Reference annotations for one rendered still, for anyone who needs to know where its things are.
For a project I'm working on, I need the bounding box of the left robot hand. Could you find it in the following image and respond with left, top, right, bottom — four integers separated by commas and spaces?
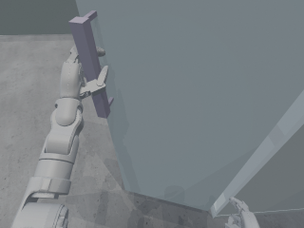
59, 44, 108, 102

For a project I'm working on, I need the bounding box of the fridge door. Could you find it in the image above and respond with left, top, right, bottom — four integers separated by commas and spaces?
75, 0, 304, 212

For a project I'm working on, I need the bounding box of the left robot upper arm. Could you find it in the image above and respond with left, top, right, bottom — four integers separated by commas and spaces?
13, 202, 69, 228

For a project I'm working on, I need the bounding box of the handle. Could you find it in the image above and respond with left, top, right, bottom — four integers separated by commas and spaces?
68, 10, 114, 119

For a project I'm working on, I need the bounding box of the left robot forearm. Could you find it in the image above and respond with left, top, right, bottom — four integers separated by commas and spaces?
10, 98, 85, 228

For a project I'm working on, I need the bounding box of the right robot hand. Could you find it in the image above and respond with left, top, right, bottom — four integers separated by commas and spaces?
224, 197, 260, 228

